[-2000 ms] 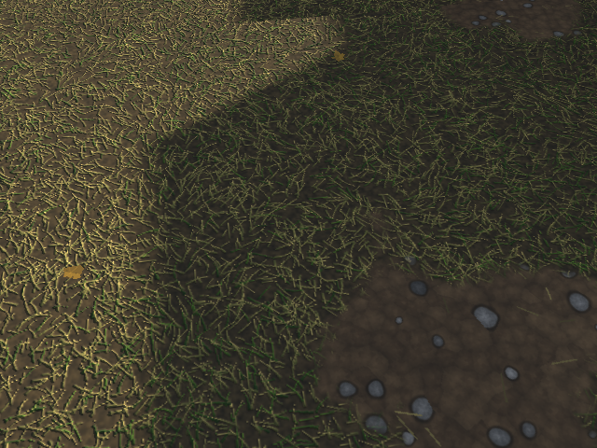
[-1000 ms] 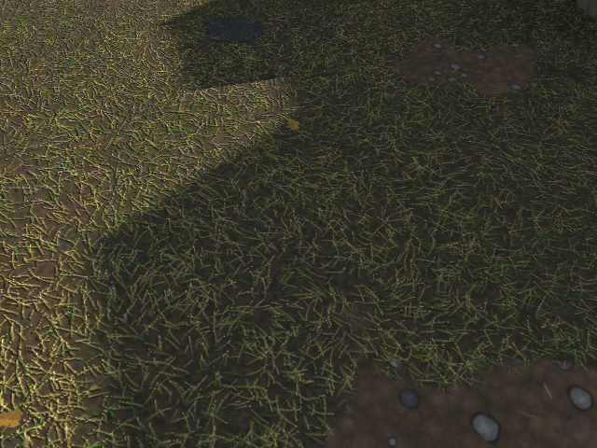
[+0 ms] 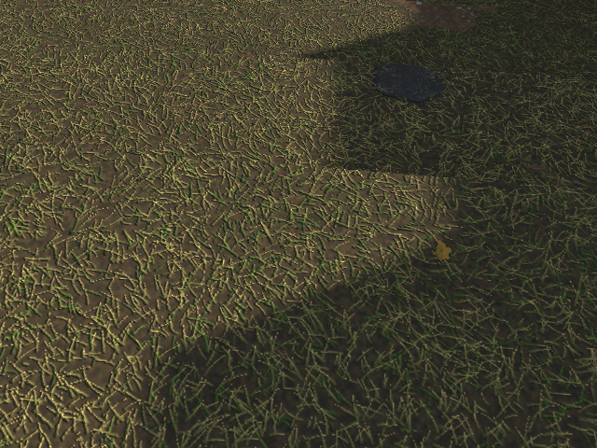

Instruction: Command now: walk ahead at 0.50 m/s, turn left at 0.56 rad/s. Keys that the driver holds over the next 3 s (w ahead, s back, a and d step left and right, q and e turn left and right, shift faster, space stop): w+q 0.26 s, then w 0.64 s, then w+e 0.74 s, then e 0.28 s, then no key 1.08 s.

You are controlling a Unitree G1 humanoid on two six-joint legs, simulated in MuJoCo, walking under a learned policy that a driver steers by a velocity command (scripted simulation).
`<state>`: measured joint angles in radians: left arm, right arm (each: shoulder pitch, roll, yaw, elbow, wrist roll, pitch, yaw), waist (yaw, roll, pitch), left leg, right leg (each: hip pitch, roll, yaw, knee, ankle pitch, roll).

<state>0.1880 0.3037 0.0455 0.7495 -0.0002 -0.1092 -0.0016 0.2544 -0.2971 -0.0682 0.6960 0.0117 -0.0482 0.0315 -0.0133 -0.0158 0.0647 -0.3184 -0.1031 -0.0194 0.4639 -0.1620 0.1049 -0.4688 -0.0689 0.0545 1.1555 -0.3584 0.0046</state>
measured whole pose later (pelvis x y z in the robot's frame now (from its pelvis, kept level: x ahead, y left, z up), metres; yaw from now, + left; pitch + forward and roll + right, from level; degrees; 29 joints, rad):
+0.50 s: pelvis +0.28 -0.05 +0.00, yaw +14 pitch +1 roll -1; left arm 0.26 0.27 0.05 0.76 0.01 -0.10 -0.02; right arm 0.28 -0.30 -0.05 0.72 0.02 -0.04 -0.01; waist 0.01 0.04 0.02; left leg -0.47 0.00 -0.08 1.13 -0.35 0.03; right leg -0.26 0.05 -0.01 0.41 -0.17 -0.04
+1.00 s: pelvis +0.52 +0.08 +0.01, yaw +14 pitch +1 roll +0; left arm 0.28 0.31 0.05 0.82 -0.03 -0.07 -0.01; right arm 0.23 -0.26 -0.05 0.73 0.00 -0.08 0.03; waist 0.00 -0.04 0.03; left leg -0.25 -0.04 0.05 0.40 -0.17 0.06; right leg -0.49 -0.07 0.03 1.11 -0.32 -0.01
